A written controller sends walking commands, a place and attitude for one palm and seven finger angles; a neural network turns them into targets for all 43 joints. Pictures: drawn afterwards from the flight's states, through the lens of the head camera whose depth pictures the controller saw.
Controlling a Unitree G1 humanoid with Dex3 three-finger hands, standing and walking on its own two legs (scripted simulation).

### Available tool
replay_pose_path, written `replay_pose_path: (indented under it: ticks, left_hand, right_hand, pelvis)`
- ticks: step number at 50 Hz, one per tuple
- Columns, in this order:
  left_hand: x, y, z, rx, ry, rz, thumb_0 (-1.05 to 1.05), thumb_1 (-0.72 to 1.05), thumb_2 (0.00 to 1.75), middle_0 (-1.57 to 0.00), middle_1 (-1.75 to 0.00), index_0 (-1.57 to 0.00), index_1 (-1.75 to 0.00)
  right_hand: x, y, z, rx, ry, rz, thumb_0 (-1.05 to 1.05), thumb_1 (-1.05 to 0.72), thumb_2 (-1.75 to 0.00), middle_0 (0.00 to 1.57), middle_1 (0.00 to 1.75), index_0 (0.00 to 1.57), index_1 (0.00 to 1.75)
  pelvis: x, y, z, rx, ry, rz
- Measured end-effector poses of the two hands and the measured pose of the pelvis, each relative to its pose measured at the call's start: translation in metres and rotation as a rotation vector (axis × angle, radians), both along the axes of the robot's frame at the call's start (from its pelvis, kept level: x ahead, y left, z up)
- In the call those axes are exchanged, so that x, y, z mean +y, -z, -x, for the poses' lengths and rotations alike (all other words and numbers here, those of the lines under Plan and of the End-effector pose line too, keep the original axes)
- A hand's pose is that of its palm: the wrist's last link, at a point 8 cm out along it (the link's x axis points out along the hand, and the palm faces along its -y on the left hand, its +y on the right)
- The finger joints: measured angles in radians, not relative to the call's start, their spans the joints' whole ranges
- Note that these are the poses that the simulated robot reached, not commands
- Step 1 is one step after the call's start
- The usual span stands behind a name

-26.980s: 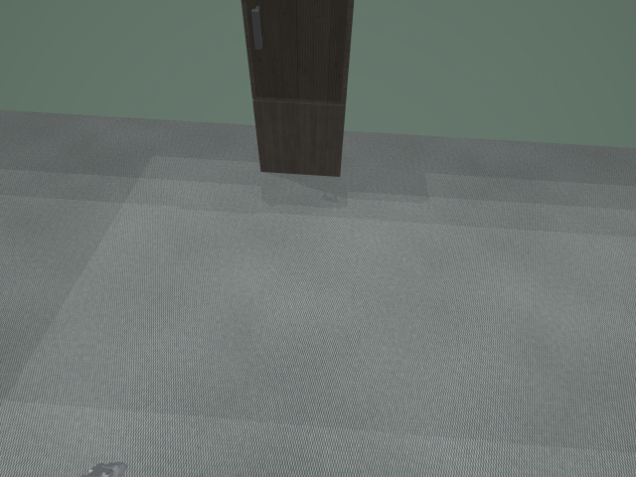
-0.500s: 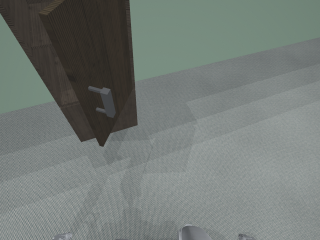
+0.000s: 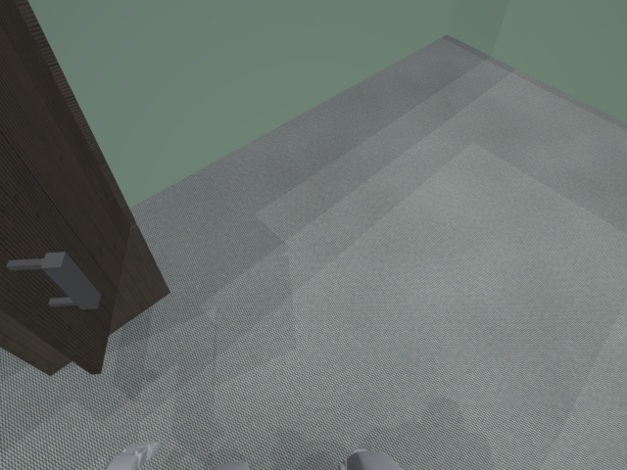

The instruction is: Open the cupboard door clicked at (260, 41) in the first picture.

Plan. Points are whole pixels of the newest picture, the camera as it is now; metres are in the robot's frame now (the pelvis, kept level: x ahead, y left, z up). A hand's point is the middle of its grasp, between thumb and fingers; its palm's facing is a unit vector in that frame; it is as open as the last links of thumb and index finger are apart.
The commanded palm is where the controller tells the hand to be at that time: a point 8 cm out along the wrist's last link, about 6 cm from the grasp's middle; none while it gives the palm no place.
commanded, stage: walk to a spot facing it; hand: left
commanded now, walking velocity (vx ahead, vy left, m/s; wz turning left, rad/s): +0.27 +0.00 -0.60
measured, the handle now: (57, 284) +0.35 +0.38 -0.05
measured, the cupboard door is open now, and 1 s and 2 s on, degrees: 52 52 52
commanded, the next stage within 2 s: turn to face it in 1.82 s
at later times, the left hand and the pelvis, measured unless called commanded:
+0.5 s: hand (205, 430) +0.19 +0.16 -0.17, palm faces -0.26 -0.95 -0.19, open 7.3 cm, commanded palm none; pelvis +0.12 -0.03 +0.00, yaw -18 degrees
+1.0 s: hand (353, 244) +0.53 -0.07 -0.15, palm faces -0.53 -0.82 -0.22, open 7.3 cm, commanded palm none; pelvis +0.30 -0.15 +0.00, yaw -31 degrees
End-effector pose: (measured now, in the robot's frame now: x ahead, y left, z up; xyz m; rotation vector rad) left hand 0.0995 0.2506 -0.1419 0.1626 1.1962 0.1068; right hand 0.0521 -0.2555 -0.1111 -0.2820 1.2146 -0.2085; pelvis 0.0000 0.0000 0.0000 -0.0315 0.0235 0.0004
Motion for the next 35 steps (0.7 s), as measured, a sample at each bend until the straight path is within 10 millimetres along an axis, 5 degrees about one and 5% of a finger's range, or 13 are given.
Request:
replay_pose_path:
  ticks: [7, 14, 18, 26, 30, 35]
  left_hand:
    - [-0.017, -0.021, -0.041, -0.014, 0.092, 0.01, 0.01, 0.91, 0.9, -0.2, -0.3, -0.2, -0.3]
    - [-0.05, -0.019, -0.089, -0.057, 0.198, -0.039, 0.01, 0.91, 0.9, -0.2, -0.3, -0.2, -0.3]
    - [-0.055, -0.021, -0.09, -0.011, 0.2, -0.05, 0.0, 0.91, 0.9, -0.2, -0.3, -0.21, -0.3]
    - [-0.042, 0.003, -0.104, 0.192, 0.237, -0.029, 0.0, 0.91, 0.9, -0.2, -0.3, -0.21, -0.3]
    - [-0.046, 0.01, -0.152, 0.217, 0.3, -0.034, 0.01, 0.91, 0.9, -0.2, -0.3, -0.21, -0.3]
    - [-0.088, -0.009, -0.245, 0.096, 0.389, -0.005, 0.01, 0.91, 0.9, -0.2, -0.3, -0.2, -0.3]
  right_hand:
    - [0.004, -0.002, 0.031, 0.07, 0.095, -0.055, 0.01, -0.9, -0.9, 0.2, 0.3, 0.2, 0.3]
    - [-0.025, 0.025, 0.056, 0.138, 0.24, -0.091, 0.01, -0.9, -0.9, 0.2, 0.3, 0.2, 0.3]
    - [-0.04, 0.018, 0.027, 0.119, 0.275, -0.076, 0.01, -0.91, -0.9, 0.2, 0.3, 0.2, 0.3]
    - [-0.049, -0.001, -0.087, -0.129, 0.28, -0.016, 0.01, -0.91, -0.9, 0.2, 0.3, 0.2, 0.3]
    - [-0.042, -0.002, -0.103, -0.161, 0.318, 0.002, 0.01, -0.91, -0.9, 0.2, 0.3, 0.2, 0.3]
    - [-0.022, -0.002, -0.081, -0.018, 0.414, -0.064, 0.0, -0.91, -0.9, 0.2, 0.3, 0.2, 0.3]
  pelvis:
    - [-0.006, -0.014, -0.017, 0.021, 0.089, 0.011]
    - [-0.029, 0.002, -0.044, 0.013, 0.178, -0.011]
    - [-0.033, -0.004, -0.067, 0.002, 0.221, -0.014]
    - [-0.028, 0.001, -0.133, -0.005, 0.334, -0.019]
    - [-0.03, 0.004, -0.163, -0.008, 0.395, -0.018]
    - [-0.045, -0.012, -0.197, 0.005, 0.449, -0.025]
